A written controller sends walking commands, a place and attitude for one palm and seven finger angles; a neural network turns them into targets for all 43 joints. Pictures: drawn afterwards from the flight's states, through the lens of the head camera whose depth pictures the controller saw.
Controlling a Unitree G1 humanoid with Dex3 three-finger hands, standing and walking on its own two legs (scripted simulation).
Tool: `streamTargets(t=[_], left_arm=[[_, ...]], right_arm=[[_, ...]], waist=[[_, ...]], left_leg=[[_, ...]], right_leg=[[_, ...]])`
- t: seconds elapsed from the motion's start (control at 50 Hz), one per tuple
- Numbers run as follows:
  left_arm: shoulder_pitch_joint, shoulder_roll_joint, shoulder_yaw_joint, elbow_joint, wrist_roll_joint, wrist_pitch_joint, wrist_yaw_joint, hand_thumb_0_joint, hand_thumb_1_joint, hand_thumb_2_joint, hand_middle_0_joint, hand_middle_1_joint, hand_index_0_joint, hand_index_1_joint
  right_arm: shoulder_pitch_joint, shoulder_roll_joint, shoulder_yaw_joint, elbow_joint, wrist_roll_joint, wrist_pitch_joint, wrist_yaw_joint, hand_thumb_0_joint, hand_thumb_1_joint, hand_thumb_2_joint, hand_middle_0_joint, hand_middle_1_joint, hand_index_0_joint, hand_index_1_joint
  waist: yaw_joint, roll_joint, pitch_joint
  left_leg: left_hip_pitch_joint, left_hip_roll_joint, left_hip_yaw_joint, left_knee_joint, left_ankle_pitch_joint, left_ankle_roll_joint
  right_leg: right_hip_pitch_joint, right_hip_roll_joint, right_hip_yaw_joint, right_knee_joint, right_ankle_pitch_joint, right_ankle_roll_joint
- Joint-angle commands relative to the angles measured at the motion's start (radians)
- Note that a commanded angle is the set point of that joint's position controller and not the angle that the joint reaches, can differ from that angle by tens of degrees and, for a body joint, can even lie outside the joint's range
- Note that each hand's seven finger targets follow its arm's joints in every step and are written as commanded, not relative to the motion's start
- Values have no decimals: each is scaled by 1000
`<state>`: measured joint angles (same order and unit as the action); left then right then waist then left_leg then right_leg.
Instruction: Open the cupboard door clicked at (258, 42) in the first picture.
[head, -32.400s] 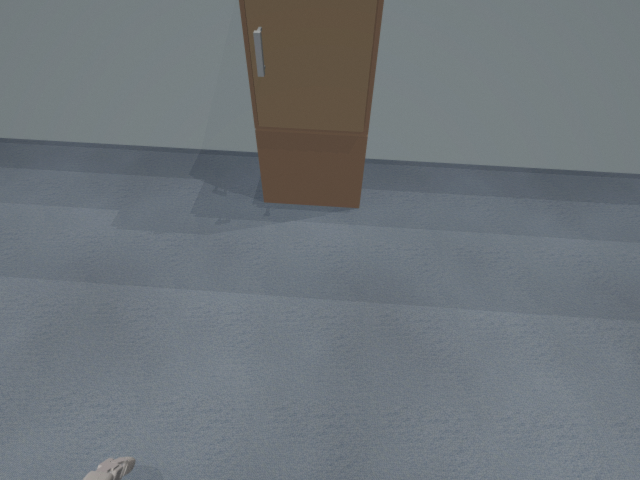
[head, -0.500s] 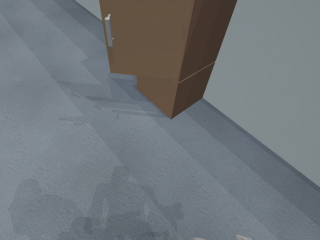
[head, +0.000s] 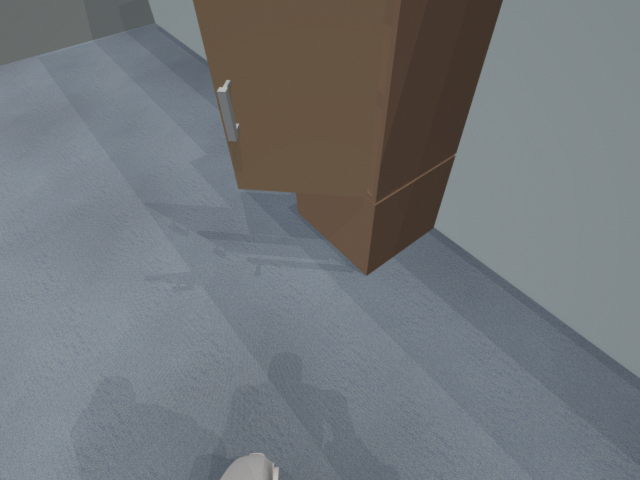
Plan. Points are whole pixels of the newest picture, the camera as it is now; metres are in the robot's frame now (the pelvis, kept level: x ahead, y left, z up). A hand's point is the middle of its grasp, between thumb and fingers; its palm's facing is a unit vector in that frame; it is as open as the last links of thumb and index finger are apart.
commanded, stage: take the last steps up to it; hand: left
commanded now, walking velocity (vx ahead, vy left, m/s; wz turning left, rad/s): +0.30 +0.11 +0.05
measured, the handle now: (230, 111) +0.95 +0.27 -0.06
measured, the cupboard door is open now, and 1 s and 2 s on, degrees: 45 45 45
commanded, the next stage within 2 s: come to a stop and stand still in 0.86 s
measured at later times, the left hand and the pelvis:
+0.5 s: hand (156, 430) +0.22 +0.27 -0.18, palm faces +0.05 -0.98 -0.18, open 7.3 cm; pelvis +0.17 +0.09 -0.01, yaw -1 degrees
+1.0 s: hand (194, 352) +0.35 +0.25 -0.18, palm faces +0.01 -0.98 -0.18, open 7.2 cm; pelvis +0.33 +0.07 +0.00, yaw -2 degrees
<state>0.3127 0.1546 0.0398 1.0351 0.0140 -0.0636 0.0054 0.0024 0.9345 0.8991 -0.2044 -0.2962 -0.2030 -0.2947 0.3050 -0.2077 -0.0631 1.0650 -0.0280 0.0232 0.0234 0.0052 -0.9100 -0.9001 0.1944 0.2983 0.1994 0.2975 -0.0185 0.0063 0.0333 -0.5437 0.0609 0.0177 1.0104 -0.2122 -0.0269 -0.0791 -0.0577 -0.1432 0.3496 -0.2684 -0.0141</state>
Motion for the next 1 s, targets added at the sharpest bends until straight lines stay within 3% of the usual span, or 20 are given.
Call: streamTargets(t=[0.0,0.12,0.16,0.18,0.2,0.22,0.24,0.26,0.3,0.36,0.58,0.62,0.66,0.68,0.7,0.72,0.74,0.82,0.94,0.98], left_arm=[[122,134,25,20,6,-31,8,0,900,900,-200,-300,-200,-300],[128,159,28,57,15,-17,11,0,900,900,-200,-300,-200,-300],[110,163,32,60,10,-11,11,0,900,900,-200,-300,-200,-300],[120,145,26,60,9,-8,9,0,900,900,-200,-300,-200,-300],[158,100,20,42,-2,-3,4,0,900,900,-200,-300,-200,-300],[127,69,9,9,-8,-3,3,0,900,900,-200,-300,-200,-300],[54,68,12,-17,-5,0,9,0,900,900,-200,-300,-200,-300],[11,65,10,-19,-2,0,8,0,900,900,-200,-300,-200,-300],[4,58,17,-2,8,17,-4,0,900,900,-200,-300,-200,-300],[56,24,19,9,14,43,-13,0,900,900,-200,-300,-200,-300],[-159,59,25,-111,13,40,-27,0,900,900,-200,-300,-200,-300],[-159,62,23,-111,15,34,-26,0,900,900,-200,-300,-200,-300],[-55,96,31,-75,15,22,-21,0,900,900,-200,-300,-200,-300],[64,161,47,-40,18,8,-14,0,900,900,-200,-300,-200,-300],[178,260,67,-2,13,3,-7,0,900,900,-200,-300,-200,-300],[197,261,61,1,-1,3,2,0,900,900,-200,-300,-200,-300],[131,209,51,-7,0,-4,10,0,900,900,-200,-300,-200,-300],[-5,122,24,-34,-2,-12,13,0,900,900,-200,-300,-200,-300],[14,140,30,11,5,-12,7,0,900,900,-200,-300,-200,-300],[-7,122,18,25,4,0,13,0,900,900,-200,-300,-200,-300]], right_arm=[[-99,4,4,-89,7,-32,15,0,-900,-900,200,300,200,300],[-188,4,13,-121,10,-55,23,0,-900,-900,200,300,200,300],[-64,-27,6,-79,4,-67,9,0,-900,-900,200,300,200,300],[58,-80,-6,-40,-2,-71,0,0,-900,-900,200,300,200,300],[191,-188,-32,-18,-14,-79,-16,0,-900,-900,200,300,200,300],[275,-250,-45,-7,-6,-73,-33,0,-900,-900,200,300,200,300],[237,-246,-43,-9,-1,-67,-41,0,-900,-900,200,300,200,300],[150,-199,-31,-28,0,-74,-41,0,-900,-900,200,300,200,300],[21,-112,-6,-65,1,-84,-44,0,-900,-900,200,300,200,300],[-4,-67,9,-59,3,-98,-45,0,-900,-900,200,300,200,300],[59,-94,-1,-35,-7,-90,-35,0,-900,-900,200,300,200,300],[76,-97,2,-21,-9,-87,-37,0,-900,-900,200,300,200,300],[81,-79,12,-8,-1,-84,-37,0,-900,-900,200,300,200,300],[69,-54,15,-20,10,-87,-32,0,-900,-900,200,300,200,300],[73,-25,20,-45,14,-90,-24,0,-900,-900,200,300,200,300],[18,-64,13,-57,13,-81,-26,0,-900,-900,200,300,200,300],[-18,-57,9,-50,12,-79,-28,0,-900,-900,200,300,200,300],[23,7,19,-13,12,-50,-23,0,-900,-900,200,300,200,300],[-26,43,22,-24,11,-51,-13,0,-900,-900,200,300,200,300],[-19,42,28,-14,11,-54,-23,0,-900,-900,200,300,200,300]], waist=[[51,-121,54],[59,-200,70],[-13,-170,10],[-60,-72,-69],[-105,144,-200],[-122,279,-278],[-109,182,-210],[-77,124,-145],[-20,129,-6],[34,121,46],[15,32,62],[17,30,45],[60,-16,-9],[109,-130,-73],[129,-331,-113],[145,-242,-100],[112,-193,-44],[21,-113,-42],[32,-105,-12],[14,-130,1]], left_leg=[[-109,19,40,-132,38,-19],[61,-25,97,-378,-1,24],[300,-76,143,-496,29,45],[499,-55,125,-520,43,57],[729,171,-151,-518,114,135],[815,338,-402,-640,203,227],[745,376,-388,-683,204,261],[607,342,-314,-705,118,251],[374,298,-216,-785,-19,207],[265,233,-79,-849,5,181],[377,230,-36,-850,-6,216],[414,212,-7,-774,91,195],[357,139,55,-594,138,135],[201,53,119,-386,77,89],[-42,-65,184,-130,-298,33],[-77,-41,68,47,-414,29],[-111,-8,-4,107,-315,28],[27,37,8,-6,-145,-9],[129,-4,70,-313,-73,-15],[254,-24,65,-448,11,-16]], right_leg=[[74,-250,98,-149,413,-89],[47,-263,69,-72,453,-76],[-19,-227,22,104,569,-52],[-102,-189,7,293,499,-33],[-307,-76,-48,539,141,8],[-455,17,1,818,-323,14],[-526,-18,95,958,-318,-14],[-548,-52,105,996,-250,-18],[-520,-99,133,967,-126,-4],[-462,-92,116,850,-43,7],[-382,-46,67,345,23,7],[-317,-16,35,264,22,0],[-92,5,37,129,86,-16],[125,-106,203,89,152,-67],[316,-344,514,-14,273,-180],[253,-411,567,-72,307,-247],[186,-357,501,-67,387,-227],[1,-246,201,-97,486,-156],[-40,-215,168,-103,367,-156],[-102,-181,140,-35,403,-121]])
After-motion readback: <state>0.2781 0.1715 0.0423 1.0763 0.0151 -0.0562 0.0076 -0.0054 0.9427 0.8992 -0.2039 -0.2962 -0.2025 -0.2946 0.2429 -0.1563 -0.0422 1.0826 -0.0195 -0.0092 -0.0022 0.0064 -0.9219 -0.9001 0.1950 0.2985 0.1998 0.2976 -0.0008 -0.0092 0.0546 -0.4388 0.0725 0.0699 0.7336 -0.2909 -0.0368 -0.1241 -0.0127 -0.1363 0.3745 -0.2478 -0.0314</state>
